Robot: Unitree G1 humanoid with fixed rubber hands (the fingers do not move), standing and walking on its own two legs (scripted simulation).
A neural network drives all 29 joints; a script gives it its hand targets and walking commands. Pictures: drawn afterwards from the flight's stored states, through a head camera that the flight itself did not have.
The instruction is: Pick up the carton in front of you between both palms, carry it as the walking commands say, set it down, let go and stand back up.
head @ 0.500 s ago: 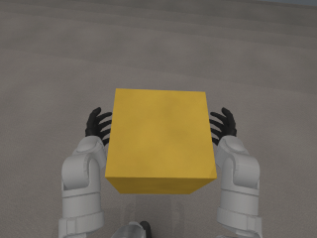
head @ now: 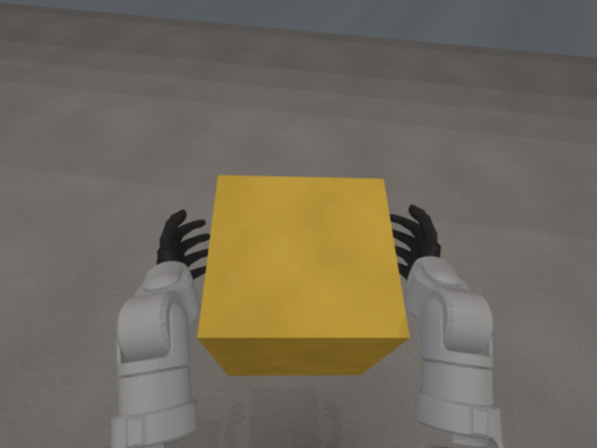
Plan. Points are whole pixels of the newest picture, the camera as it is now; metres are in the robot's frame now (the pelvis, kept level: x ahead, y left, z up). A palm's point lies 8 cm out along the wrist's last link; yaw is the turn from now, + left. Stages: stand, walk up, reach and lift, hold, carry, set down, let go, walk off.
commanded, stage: carry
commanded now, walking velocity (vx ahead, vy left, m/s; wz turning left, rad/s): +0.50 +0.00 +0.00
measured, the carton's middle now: (297, 287) +0.33 +0.00 +0.03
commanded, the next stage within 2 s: none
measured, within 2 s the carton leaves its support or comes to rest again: neither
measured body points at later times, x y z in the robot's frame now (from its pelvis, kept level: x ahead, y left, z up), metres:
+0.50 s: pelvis +0.31 +0.03 +0.02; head +0.29 +0.03 +0.47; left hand +0.56 +0.16 +0.09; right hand +0.53 -0.14 +0.09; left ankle +0.31 +0.12 -0.72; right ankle +0.26 -0.09 -0.66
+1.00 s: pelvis +0.61 -0.02 +0.03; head +0.59 -0.04 +0.48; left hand +0.83 +0.14 +0.11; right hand +0.85 -0.16 +0.10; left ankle +0.68 +0.12 -0.68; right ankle +0.57 -0.11 -0.72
